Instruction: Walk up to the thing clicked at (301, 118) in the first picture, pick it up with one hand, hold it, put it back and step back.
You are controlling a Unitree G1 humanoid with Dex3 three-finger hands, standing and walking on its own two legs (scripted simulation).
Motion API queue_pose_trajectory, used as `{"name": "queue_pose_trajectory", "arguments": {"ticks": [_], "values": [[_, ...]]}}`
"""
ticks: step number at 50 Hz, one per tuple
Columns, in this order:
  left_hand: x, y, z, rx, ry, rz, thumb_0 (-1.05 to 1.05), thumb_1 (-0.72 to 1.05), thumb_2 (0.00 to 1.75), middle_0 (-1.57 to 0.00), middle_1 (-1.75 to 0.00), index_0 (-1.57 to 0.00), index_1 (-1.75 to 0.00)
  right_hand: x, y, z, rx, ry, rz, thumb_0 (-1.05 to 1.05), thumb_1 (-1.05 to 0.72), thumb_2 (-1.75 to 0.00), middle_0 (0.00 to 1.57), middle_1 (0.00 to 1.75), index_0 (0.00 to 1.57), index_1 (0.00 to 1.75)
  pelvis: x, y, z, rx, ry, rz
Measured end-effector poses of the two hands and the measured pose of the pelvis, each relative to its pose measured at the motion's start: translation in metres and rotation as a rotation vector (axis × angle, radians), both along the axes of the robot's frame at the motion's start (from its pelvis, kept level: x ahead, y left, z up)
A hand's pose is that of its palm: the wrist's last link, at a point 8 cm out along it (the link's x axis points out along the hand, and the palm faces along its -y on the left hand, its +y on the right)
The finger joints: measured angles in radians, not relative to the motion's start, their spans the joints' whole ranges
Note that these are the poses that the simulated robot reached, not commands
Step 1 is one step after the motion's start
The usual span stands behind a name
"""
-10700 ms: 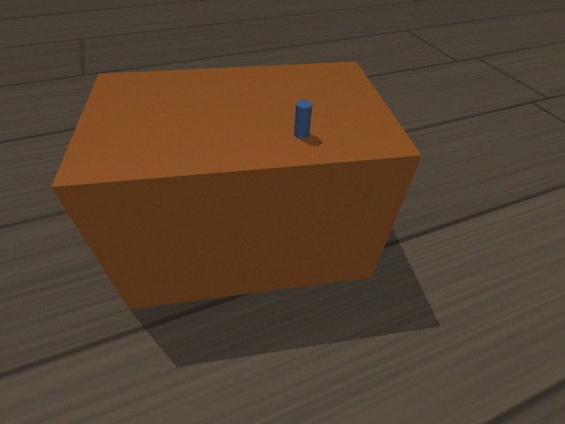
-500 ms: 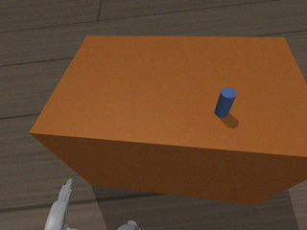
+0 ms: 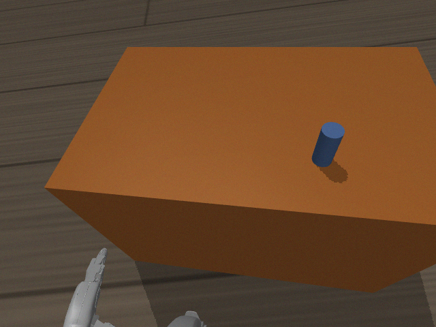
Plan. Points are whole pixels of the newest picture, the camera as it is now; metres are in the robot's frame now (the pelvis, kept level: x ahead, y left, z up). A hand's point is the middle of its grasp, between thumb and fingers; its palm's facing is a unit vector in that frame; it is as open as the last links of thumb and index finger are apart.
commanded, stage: go down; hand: right
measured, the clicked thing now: (326, 145) +0.53 -0.16 -0.02
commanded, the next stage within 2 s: approach in 0.76 s
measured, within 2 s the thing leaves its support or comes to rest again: neither
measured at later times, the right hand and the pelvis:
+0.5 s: hand out of the picture +0.45 -0.35 +0.12, palm faces +0.12 +0.99 +0.00, open 17.6 cm; pelvis +0.00 +0.00 -0.01, yaw +0 degrees
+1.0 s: hand out of the picture +0.45 -0.35 +0.11, palm faces +0.13 +0.99 +0.01, open 17.6 cm; pelvis +0.00 +0.00 -0.01, yaw +0 degrees
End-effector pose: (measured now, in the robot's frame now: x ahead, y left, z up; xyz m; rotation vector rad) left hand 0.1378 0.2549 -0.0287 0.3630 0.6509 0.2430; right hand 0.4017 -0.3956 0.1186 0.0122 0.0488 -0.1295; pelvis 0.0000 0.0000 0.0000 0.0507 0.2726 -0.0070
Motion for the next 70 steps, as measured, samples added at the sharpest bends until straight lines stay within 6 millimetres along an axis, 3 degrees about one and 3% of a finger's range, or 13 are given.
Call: {"name": "queue_pose_trajectory", "arguments": {"ticks": [29,51,55,58,64,70], "values": [[-0.008,0.0,-0.006,0.019,0.03,0.005,-0.01,-0.54,0.07,-0.06,-0.05,-0.05,-0.06,0.023,-0.003,-0.005,-0.003,0.001,0.009,-0.01,0.57,-0.04,0.06,0.05,0.06,0.05,-0.005,-0.005,-0.01,0.011,0.045,0.005],[-0.01,0.0,-0.009,0.006,0.038,0.007,-0.01,-0.54,0.06,-0.06,-0.05,-0.05,-0.05,0.019,-0.002,-0.014,0.004,0.018,-0.003,-0.01,0.56,-0.04,0.05,0.05,0.06,0.04,-0.004,-0.003,-0.011,0.013,0.05,0.002],[-0.005,-0.001,-0.009,0.009,0.024,-0.017,-0.01,-0.54,0.06,-0.06,-0.05,-0.05,-0.05,0.021,0.006,-0.026,-0.008,0.037,0.017,-0.01,0.56,-0.04,0.05,0.05,0.05,0.04,-0.008,-0.002,-0.015,0.011,0.06,0.0],[0.0,-0.004,-0.009,0.01,-0.002,-0.04,-0.01,-0.54,0.06,-0.06,-0.05,-0.05,-0.06,0.025,0.021,-0.046,0.008,0.051,0.046,-0.01,0.55,-0.04,0.05,0.05,0.05,0.04,-0.011,-0.001,-0.02,0.011,0.074,-0.001],[-0.001,-0.007,-0.004,0.024,-0.047,-0.058,-0.01,-0.54,0.05,-0.07,-0.05,-0.06,-0.06,0.039,0.067,-0.095,0.05,0.081,0.102,-0.01,0.54,-0.05,0.05,0.05,0.05,0.04,-0.014,0.0,-0.029,0.01,0.101,0.002],[-0.019,0.008,-0.004,0.084,-0.034,-0.007,-0.01,-0.54,0.05,-0.07,-0.06,-0.07,-0.06,0.058,0.111,-0.135,0.056,0.067,0.107,-0.01,0.53,-0.04,0.05,0.05,0.06,0.04,-0.02,0.001,-0.043,0.011,0.13,0.019]]}}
